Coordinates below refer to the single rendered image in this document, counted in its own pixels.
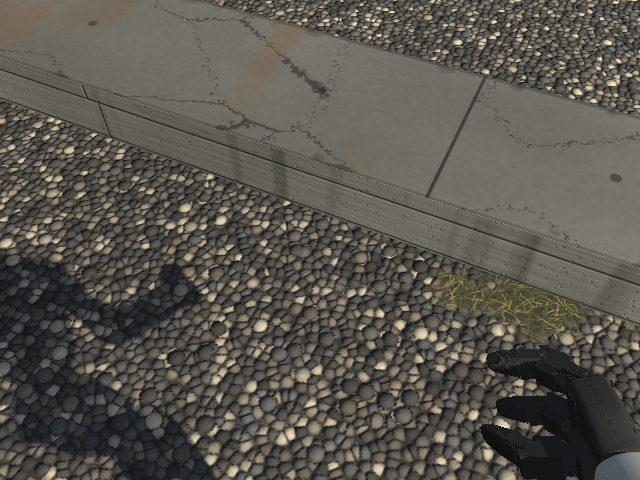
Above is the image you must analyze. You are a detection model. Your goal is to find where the robot right forearm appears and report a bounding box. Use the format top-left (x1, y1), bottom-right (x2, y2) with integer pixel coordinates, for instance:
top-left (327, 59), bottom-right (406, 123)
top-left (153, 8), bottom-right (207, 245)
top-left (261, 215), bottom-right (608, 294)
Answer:
top-left (594, 452), bottom-right (640, 480)

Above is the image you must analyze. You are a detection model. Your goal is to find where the right robot hand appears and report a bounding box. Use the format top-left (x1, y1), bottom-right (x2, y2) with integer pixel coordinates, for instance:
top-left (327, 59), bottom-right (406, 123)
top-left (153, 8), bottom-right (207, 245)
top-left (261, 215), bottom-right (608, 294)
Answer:
top-left (480, 345), bottom-right (640, 480)

